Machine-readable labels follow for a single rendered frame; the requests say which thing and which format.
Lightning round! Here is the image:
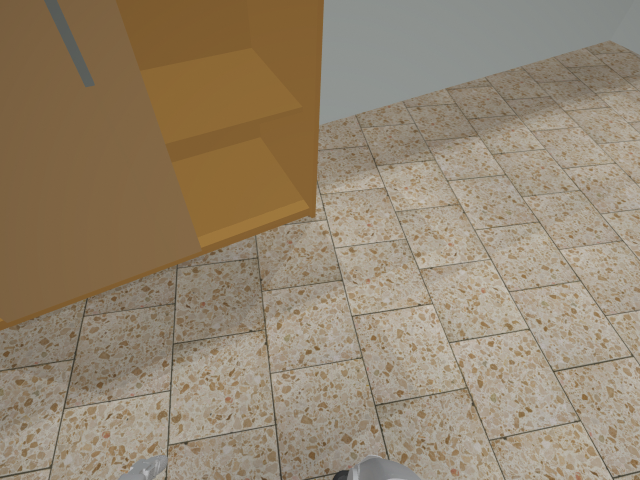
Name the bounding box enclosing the robot left hand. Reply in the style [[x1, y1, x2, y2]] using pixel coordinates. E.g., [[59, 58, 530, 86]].
[[118, 455, 168, 480]]

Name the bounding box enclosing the handle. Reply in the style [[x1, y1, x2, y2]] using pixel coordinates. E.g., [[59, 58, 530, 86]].
[[44, 0, 95, 87]]

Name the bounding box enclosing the wardrobe door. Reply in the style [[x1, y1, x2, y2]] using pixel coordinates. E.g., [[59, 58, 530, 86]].
[[0, 0, 202, 323]]

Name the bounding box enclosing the robot right thigh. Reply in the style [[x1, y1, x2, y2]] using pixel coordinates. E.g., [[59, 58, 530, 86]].
[[347, 458, 421, 480]]

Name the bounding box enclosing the robot right shin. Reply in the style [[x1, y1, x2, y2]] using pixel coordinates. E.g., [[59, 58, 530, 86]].
[[358, 455, 383, 465]]

